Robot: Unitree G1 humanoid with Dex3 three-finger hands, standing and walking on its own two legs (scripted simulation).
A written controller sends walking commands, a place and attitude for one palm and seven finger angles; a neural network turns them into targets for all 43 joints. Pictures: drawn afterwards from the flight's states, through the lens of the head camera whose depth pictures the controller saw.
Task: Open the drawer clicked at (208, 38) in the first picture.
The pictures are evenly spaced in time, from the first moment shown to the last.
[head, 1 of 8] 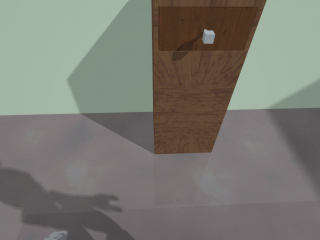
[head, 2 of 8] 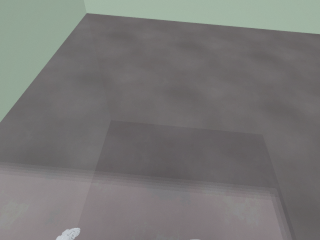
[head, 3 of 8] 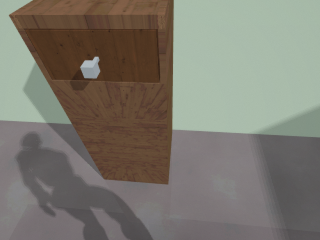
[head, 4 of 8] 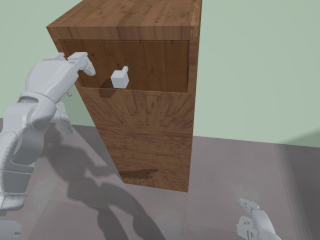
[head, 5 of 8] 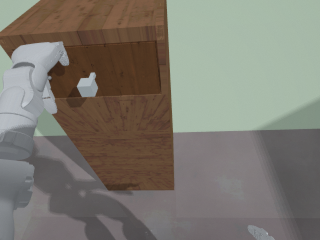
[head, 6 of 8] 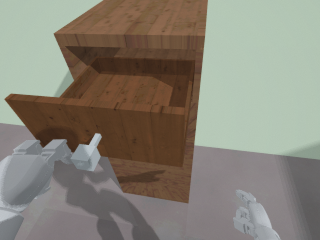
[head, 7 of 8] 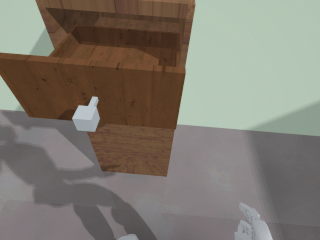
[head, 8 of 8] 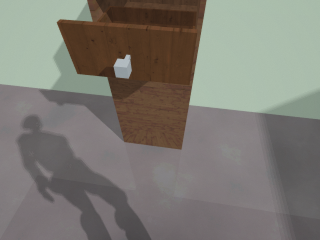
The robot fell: no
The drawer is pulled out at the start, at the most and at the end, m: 0.00 0.26 0.25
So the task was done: yes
